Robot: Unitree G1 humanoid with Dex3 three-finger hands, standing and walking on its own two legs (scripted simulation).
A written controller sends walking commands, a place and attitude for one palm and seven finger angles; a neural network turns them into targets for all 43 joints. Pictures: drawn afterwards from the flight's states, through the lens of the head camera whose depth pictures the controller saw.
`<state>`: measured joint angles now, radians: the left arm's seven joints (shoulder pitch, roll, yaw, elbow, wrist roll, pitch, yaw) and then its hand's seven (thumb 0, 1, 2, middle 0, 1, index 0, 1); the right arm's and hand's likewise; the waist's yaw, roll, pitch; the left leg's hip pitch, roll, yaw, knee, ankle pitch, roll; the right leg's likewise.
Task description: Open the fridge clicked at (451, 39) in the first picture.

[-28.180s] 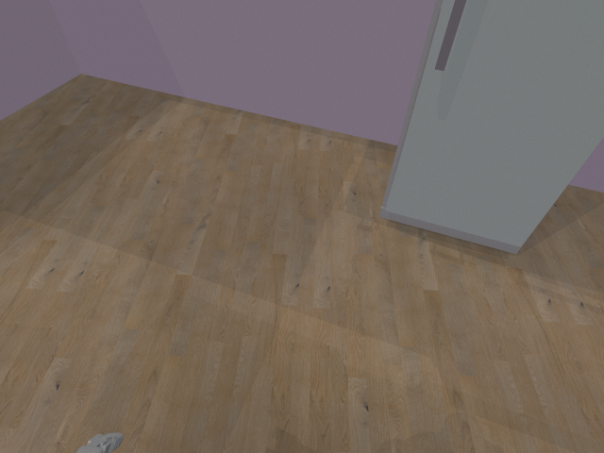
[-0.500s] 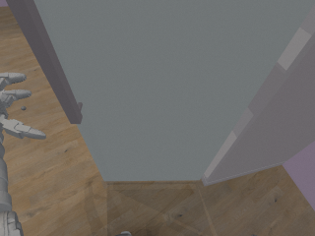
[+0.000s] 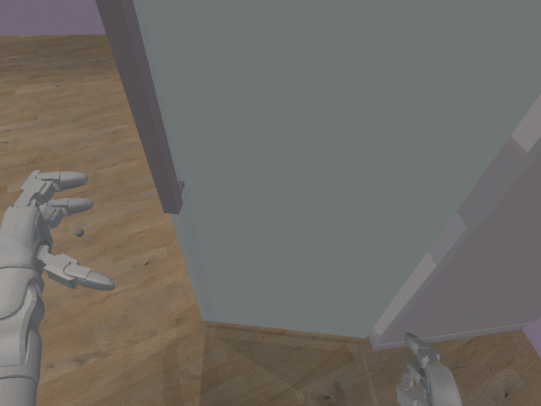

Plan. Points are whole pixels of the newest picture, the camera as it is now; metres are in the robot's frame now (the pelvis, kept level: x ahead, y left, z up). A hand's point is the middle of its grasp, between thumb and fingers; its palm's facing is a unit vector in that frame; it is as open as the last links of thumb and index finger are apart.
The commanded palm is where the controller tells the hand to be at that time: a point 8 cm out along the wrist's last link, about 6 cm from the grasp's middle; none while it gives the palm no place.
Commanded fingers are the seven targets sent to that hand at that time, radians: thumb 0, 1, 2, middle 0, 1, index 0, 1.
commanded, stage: slip the hand off the handle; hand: left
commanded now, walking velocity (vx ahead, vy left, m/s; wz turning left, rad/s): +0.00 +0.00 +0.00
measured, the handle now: (147, 85) +0.45 +0.23 +0.24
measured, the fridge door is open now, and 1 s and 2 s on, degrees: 76 76 76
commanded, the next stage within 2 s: draw the hand back to the body in 0.56 s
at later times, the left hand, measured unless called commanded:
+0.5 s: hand (79, 229) +0.29 +0.30 +0.11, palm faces +0.30 -0.92 -0.24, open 14.6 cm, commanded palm +0.25 +0.34 +0.13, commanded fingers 0.00 -0.55 0.20 -0.25 -1.15 -0.25 -1.15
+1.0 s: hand (75, 231) +0.27 +0.28 +0.15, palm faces +0.15 -0.99 -0.04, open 14.7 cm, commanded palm +0.23 +0.32 +0.14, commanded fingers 0.00 -0.55 0.20 -0.25 -1.15 -0.25 -1.15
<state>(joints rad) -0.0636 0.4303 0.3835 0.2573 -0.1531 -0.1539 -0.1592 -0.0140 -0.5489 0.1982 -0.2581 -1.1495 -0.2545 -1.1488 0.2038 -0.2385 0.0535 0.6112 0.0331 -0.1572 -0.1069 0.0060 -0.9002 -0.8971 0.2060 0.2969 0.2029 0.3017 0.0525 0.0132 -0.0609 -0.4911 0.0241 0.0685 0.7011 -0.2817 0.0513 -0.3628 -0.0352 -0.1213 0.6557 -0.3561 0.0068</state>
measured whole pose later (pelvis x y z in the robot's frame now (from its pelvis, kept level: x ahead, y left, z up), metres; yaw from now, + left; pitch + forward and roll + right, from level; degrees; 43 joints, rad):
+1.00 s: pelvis +0.01 -0.01 +0.01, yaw -1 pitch +1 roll -1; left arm 0.07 0.45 0.49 0.15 -0.39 0.03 -0.39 -0.01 -0.55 0.20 -0.26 -1.15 -0.25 -1.15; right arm 0.25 -0.25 0.06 0.56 0.08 -0.25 -0.12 0.01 -0.90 -0.90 0.20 0.30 0.20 0.30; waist 0.04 0.04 -0.08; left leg -0.38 0.04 0.08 0.63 -0.28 0.03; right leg -0.26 -0.01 -0.10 0.59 -0.35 -0.01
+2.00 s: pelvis +0.03 -0.03 +0.02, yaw -1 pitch -4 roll +0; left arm 0.45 0.35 0.34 -0.36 -0.09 -0.06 0.10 0.01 0.77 0.84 -0.22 -0.37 -0.21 -0.37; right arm 0.18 -0.23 0.02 0.63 0.00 -0.10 -0.08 0.01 -0.90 -0.90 0.20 0.30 0.20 0.30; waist 0.08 0.05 0.00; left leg -0.12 0.02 0.09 0.41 -0.21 0.01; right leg -0.02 -0.01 -0.10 0.38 -0.29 -0.02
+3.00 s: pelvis -0.05 +0.02 +0.01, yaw +3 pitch +1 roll -3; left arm 0.53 0.41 0.45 -0.49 -0.06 -0.18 0.12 0.01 0.89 0.90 -0.21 -0.30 -0.21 -0.30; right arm 0.20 -0.21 0.01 0.55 0.01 -0.04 -0.08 0.01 -0.90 -0.90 0.21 0.30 0.20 0.30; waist 0.03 0.02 0.01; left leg -0.44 -0.03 0.04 0.52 -0.11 0.09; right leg -0.25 0.01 0.00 0.51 -0.30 0.03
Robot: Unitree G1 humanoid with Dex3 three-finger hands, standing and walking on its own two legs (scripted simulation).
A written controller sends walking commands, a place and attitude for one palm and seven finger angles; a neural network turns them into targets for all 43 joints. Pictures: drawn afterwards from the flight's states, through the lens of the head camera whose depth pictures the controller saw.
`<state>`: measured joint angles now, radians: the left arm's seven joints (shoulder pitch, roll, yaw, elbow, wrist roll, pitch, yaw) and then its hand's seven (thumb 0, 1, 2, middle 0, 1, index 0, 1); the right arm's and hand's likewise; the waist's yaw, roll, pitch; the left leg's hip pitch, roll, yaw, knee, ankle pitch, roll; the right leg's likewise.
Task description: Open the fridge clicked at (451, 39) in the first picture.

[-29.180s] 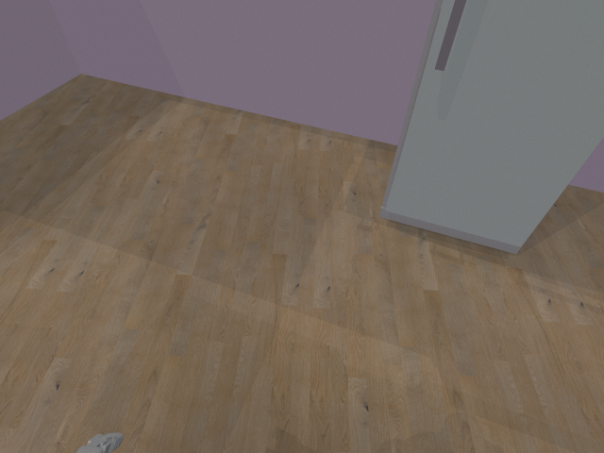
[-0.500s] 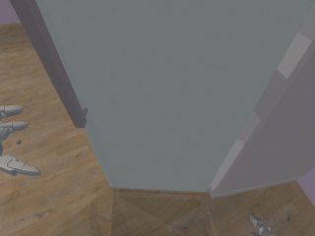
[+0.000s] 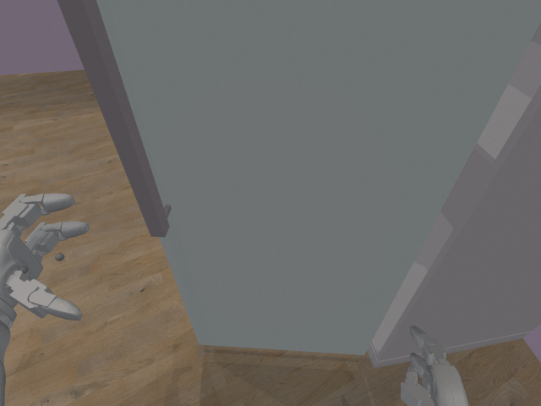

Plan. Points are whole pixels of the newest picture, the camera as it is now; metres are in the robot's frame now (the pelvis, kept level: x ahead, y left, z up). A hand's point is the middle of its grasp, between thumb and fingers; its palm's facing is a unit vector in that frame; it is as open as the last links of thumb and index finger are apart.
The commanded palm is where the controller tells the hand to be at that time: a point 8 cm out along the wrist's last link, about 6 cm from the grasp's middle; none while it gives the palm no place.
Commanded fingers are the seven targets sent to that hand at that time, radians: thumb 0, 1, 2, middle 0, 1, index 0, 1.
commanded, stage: draw the hand back to the body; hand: left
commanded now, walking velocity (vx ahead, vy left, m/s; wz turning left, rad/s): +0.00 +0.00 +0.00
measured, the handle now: (128, 116) +0.43 +0.25 +0.24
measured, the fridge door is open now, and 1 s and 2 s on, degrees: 76 76 76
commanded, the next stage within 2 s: step back with the hand held close in 1.26 s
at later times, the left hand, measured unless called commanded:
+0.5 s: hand (47, 277) +0.22 +0.29 +0.15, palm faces +0.48 -0.81 -0.32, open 12.6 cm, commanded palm +0.16 +0.32 +0.16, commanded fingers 0.00 0.25 0.58 -0.22 -0.68 -0.22 -0.68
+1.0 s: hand (64, 276) +0.21 +0.25 +0.17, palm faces +0.47 -0.80 -0.37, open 7.9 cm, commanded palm +0.16 +0.29 +0.19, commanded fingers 0.00 0.90 0.90 -0.20 -0.30 -0.20 -0.30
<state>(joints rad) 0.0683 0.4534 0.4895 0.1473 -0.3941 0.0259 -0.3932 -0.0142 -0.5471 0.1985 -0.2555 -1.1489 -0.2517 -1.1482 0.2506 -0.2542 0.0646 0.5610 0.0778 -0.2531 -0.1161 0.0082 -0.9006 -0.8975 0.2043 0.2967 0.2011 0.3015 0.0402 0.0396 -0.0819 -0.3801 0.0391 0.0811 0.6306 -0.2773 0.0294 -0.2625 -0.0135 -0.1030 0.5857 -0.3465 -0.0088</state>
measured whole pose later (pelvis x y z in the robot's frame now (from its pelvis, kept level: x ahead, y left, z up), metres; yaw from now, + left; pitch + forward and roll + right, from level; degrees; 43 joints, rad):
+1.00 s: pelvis +0.02 -0.01 +0.02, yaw +0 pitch -4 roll +0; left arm 0.45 0.35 0.34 -0.36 -0.09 -0.06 0.10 0.01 0.77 0.84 -0.22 -0.37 -0.21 -0.37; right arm 0.18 -0.23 0.02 0.63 0.00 -0.10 -0.08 0.01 -0.90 -0.90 0.20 0.30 0.20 0.30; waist 0.08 0.05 0.00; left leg -0.12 0.02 0.09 0.41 -0.21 0.01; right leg -0.02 -0.01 -0.10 0.38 -0.29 -0.02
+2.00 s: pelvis -0.06 +0.03 +0.00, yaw +4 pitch +1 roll -3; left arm 0.53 0.41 0.45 -0.49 -0.06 -0.18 0.12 0.01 0.89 0.90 -0.21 -0.30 -0.21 -0.30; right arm 0.20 -0.21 0.01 0.55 0.01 -0.04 -0.08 0.01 -0.90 -0.90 0.21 0.30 0.20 0.30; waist 0.03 0.02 0.01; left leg -0.44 -0.03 0.04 0.52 -0.11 0.09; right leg -0.25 0.01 0.00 0.51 -0.30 0.03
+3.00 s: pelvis -0.23 +0.06 -0.01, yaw -3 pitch -2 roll -1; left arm 0.45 0.40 0.43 -0.39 -0.08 -0.13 0.15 0.01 0.89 0.90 -0.21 -0.30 -0.21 -0.30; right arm 0.27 -0.21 0.01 0.70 0.00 -0.09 -0.09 0.01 -0.90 -0.90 0.21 0.30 0.20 0.30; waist -0.01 -0.05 -0.09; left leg -0.41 -0.03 0.10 0.60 -0.17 0.09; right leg -0.11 0.02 0.00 0.70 -0.52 -0.01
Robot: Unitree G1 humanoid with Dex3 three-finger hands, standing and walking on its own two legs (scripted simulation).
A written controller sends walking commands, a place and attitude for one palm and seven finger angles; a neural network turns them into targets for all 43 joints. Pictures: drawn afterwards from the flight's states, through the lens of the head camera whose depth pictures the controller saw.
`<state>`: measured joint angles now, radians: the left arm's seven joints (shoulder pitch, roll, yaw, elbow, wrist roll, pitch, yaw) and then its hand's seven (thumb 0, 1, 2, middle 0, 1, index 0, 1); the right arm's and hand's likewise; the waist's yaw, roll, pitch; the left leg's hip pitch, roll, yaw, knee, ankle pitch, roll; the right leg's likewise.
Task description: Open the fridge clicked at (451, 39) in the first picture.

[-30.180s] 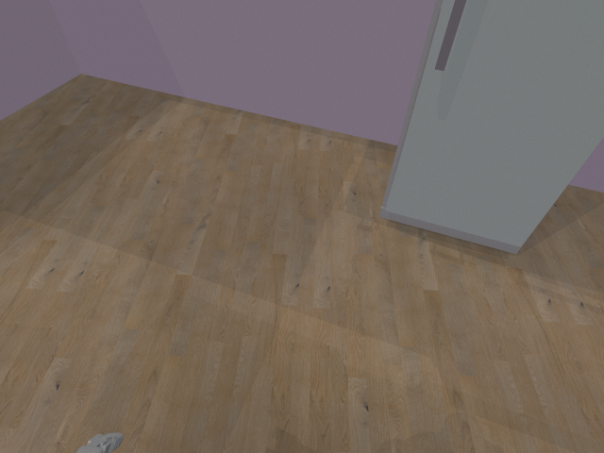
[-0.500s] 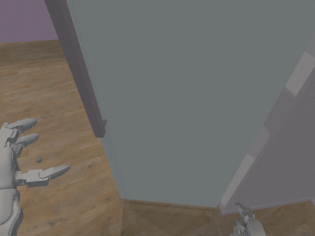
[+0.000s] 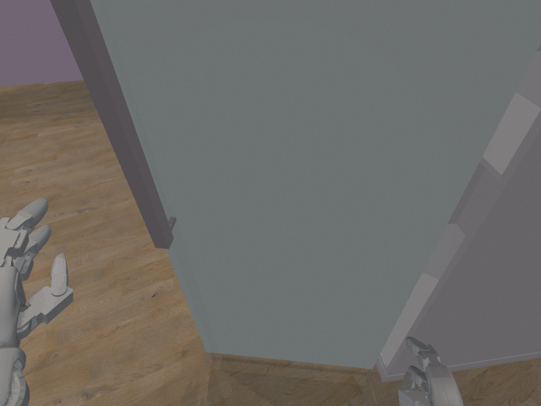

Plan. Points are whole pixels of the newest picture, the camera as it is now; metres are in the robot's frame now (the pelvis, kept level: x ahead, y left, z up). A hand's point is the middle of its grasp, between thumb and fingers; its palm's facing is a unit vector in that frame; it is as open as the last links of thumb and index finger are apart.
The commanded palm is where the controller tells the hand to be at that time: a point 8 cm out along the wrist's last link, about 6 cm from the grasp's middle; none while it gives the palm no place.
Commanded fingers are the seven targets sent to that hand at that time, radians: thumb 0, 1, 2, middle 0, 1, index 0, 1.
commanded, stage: draw the hand back to the body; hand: left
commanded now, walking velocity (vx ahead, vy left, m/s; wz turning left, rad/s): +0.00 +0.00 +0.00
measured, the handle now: (132, 133) +0.41 +0.27 +0.22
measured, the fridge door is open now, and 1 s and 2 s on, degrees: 76 76 76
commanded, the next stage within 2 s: step back with the hand held close in 0.26 s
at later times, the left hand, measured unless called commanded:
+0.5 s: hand (55, 282) +0.19 +0.28 +0.16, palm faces +0.47 -0.79 -0.39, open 7.4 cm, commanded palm +0.12 +0.31 +0.17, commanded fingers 0.00 0.90 0.90 -0.20 -0.30 -0.20 -0.30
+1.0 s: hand out of the picture +0.09 +0.34 +0.15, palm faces +0.49 -0.74 -0.47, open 7.4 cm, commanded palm +0.03 +0.36 +0.17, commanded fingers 0.00 0.90 0.90 -0.20 -0.30 -0.20 -0.30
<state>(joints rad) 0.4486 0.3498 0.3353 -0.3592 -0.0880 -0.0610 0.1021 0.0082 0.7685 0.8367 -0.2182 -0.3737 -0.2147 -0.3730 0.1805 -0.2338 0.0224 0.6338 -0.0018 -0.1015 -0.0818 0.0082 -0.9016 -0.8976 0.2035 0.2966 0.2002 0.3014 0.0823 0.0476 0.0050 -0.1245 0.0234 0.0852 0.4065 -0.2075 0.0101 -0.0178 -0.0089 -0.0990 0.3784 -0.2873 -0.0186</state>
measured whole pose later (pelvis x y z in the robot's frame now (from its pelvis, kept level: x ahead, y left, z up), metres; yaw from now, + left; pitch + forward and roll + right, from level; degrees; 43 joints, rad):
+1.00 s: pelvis -0.08 +0.05 -0.01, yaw +4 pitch +1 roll -3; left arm 0.53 0.41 0.45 -0.49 -0.06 -0.18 0.12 0.01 0.89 0.90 -0.21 -0.30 -0.21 -0.30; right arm 0.20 -0.21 0.01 0.55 0.01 -0.04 -0.08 0.01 -0.90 -0.90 0.21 0.30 0.20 0.30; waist 0.03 0.02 0.01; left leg -0.44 -0.03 0.04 0.52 -0.11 0.09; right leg -0.25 0.01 0.00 0.51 -0.30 0.03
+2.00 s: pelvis -0.25 +0.07 -0.02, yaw -3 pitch -2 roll -1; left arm 0.45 0.40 0.43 -0.39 -0.08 -0.13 0.15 0.01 0.89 0.90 -0.21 -0.30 -0.21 -0.30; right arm 0.27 -0.21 0.01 0.70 0.00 -0.09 -0.09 0.01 -0.90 -0.90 0.21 0.30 0.20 0.30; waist -0.01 -0.05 -0.09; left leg -0.41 -0.03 0.10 0.60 -0.17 0.09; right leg -0.11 0.02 0.00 0.70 -0.52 -0.01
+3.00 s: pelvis -0.29 +0.11 -0.01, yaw +0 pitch +0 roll -1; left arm 0.53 0.39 0.39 -0.48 -0.04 -0.21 0.15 0.02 0.89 0.90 -0.22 -0.30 -0.21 -0.30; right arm 0.21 -0.20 0.01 0.61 0.00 -0.12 -0.07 0.01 -0.90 -0.90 0.20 0.30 0.20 0.30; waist 0.00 -0.03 0.01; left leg -0.26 0.04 0.06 0.52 -0.25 0.01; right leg -0.19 -0.02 -0.04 0.46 -0.26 0.02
